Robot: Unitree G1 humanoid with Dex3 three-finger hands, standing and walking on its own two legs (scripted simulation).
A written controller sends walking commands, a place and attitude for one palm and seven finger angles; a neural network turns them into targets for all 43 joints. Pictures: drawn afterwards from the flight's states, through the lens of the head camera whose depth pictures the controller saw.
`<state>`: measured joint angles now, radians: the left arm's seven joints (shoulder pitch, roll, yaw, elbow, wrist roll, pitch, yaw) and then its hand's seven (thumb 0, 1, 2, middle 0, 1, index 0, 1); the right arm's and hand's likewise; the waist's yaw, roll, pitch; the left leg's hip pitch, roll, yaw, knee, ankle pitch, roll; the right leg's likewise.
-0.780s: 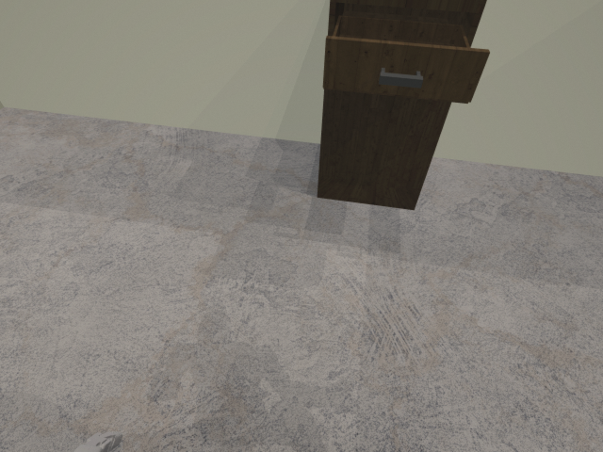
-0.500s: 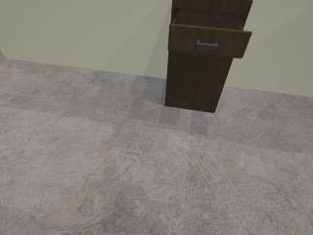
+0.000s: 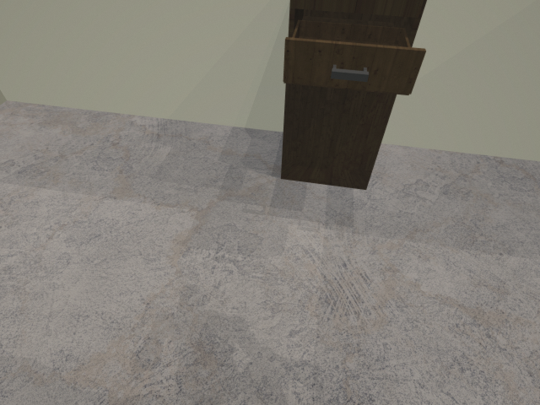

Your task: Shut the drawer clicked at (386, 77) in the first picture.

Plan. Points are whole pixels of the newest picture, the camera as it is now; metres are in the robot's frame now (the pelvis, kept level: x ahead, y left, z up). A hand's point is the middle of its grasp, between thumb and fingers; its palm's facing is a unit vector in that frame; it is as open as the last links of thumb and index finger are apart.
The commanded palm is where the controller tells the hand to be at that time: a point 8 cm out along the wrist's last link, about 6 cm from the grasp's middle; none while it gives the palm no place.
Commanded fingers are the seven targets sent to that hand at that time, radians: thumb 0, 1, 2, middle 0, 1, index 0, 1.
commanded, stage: stand and wait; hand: left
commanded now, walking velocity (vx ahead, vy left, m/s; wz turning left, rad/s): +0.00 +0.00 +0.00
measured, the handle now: (349, 71) +1.06 -0.19 +0.02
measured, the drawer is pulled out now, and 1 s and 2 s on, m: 0.30 0.30 0.30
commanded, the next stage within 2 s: look at it before walking up in 0.22 s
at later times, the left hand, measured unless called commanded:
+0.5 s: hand out of the picture +0.07 +0.24 -0.16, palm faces -0.03 -0.95 -0.32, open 7.4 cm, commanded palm none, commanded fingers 0.00 0.90 0.90 -0.20 -0.30 -0.20 -0.30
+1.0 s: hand out of the picture +0.09 +0.25 -0.15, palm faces -0.02 -0.94 -0.34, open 7.4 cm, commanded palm none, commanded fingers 0.00 0.90 0.90 -0.20 -0.30 -0.20 -0.30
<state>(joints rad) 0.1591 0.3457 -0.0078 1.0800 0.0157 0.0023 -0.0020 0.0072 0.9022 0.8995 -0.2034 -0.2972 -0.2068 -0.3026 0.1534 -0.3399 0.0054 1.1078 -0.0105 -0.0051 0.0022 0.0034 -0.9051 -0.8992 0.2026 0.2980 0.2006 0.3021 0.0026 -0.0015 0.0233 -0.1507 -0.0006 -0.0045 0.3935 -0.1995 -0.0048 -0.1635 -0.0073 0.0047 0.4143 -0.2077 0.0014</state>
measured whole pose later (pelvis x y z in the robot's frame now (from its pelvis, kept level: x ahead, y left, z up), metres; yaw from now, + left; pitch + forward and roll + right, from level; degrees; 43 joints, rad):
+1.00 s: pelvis +0.01 +0.00 +0.00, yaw +0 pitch -2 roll +0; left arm 0.14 0.35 -0.01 1.08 0.02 -0.01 0.00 0.01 0.90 0.90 -0.20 -0.30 -0.21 -0.30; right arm 0.11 -0.33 0.01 1.11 -0.01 -0.01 0.00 0.00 -0.90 -0.90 0.20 0.30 0.20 0.30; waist 0.01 -0.01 0.03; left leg -0.12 0.00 0.00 0.35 -0.20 0.00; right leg -0.13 -0.01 0.01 0.37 -0.20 0.00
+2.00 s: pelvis +0.18 -0.06 -0.01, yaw -29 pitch +1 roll +0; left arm 0.51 0.16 0.04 1.03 0.04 -0.05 0.03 0.00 0.90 0.90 -0.20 -0.30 -0.21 -0.30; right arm 0.09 -0.17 -0.04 0.90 -0.01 -0.01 0.03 0.01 -0.91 -0.90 0.20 0.30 0.20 0.30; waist 0.09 -0.01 0.00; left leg -0.53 0.05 0.04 0.76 -0.25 -0.04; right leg 0.06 0.09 0.25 0.32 -0.37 -0.07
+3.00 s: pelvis +0.45 -0.19 -0.01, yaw -64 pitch +1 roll +2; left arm 0.22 0.21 0.07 0.93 0.02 0.00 0.01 0.00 0.91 0.90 -0.20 -0.30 -0.21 -0.30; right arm 0.08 -0.20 -0.05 0.87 -0.02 0.03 -0.03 0.00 -0.92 -0.90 0.20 0.30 0.20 0.30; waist 0.02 0.02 0.07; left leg -0.57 0.13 -0.03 1.08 -0.33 -0.09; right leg -0.30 0.09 0.02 0.50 -0.22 -0.11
